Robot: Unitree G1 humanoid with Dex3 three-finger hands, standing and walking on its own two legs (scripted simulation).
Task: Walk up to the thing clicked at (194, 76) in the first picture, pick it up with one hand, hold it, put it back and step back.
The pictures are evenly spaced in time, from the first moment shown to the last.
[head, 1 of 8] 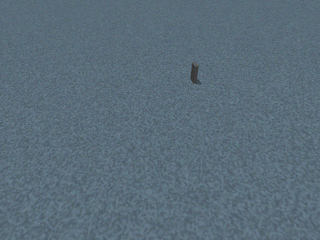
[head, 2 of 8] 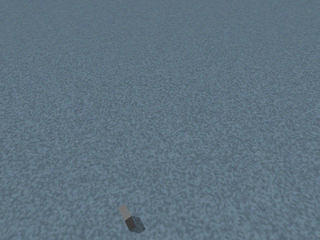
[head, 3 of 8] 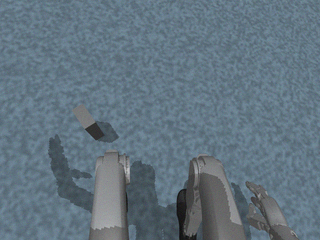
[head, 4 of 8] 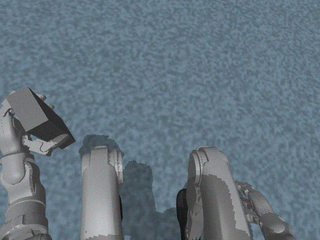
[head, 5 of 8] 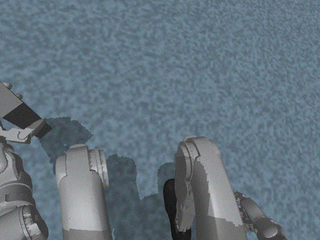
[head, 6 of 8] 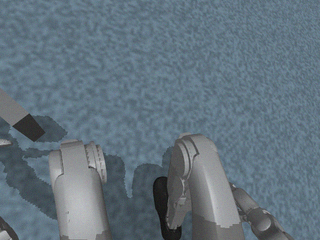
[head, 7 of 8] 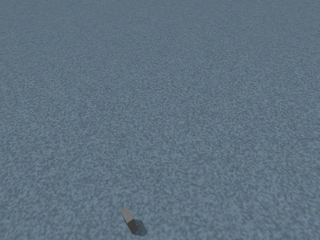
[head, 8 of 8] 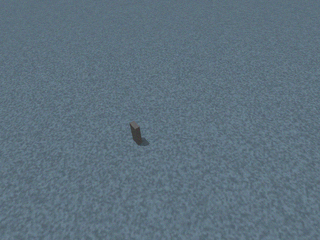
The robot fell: no
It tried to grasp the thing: yes
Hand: left
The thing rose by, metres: 0.67
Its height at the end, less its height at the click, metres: +0.00
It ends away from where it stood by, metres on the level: 0.02
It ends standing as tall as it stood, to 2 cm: yes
